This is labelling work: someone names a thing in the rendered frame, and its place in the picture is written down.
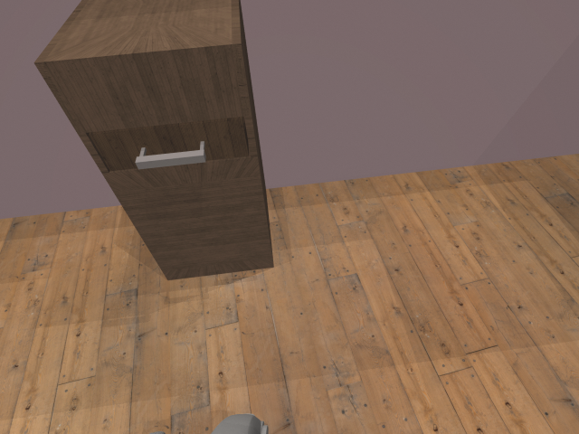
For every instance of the left robot thigh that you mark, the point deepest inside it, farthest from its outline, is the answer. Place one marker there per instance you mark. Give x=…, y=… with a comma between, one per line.
x=241, y=424

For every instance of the handle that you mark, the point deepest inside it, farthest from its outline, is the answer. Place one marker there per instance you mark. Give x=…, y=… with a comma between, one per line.
x=180, y=158

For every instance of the cabinet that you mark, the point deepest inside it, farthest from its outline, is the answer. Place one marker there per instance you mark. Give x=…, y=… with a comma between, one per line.
x=118, y=64

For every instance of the drawer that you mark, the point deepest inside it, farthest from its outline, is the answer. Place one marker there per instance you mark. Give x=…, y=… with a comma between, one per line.
x=223, y=138

